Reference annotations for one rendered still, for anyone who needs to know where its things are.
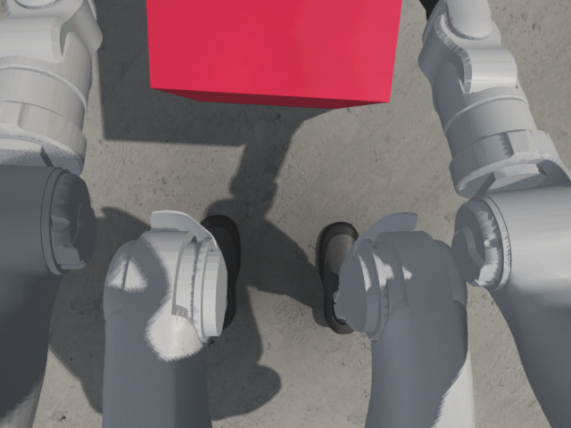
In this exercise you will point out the robot left foot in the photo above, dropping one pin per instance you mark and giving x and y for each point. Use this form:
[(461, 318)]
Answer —
[(226, 234)]

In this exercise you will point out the carton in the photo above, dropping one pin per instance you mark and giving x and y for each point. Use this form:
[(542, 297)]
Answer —
[(327, 54)]

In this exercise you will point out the robot foot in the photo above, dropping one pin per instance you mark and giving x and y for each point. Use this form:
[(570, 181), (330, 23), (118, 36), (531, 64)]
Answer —
[(226, 234), (335, 242)]

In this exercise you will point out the right robot upper arm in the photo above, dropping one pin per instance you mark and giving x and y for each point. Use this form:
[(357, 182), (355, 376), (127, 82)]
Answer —
[(517, 245)]

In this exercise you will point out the right robot hand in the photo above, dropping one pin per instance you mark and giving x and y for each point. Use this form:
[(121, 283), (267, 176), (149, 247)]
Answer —
[(429, 6)]

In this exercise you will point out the left robot upper arm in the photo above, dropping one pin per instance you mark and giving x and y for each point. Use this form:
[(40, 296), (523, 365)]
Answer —
[(47, 228)]

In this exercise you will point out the left robot forearm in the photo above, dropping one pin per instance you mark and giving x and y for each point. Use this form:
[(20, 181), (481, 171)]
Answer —
[(46, 53)]

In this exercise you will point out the right robot forearm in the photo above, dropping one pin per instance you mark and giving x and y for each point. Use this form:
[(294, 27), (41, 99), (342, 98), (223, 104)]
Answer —
[(494, 142)]

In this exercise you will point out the robot right foot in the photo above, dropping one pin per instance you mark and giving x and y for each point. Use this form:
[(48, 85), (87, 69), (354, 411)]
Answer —
[(335, 242)]

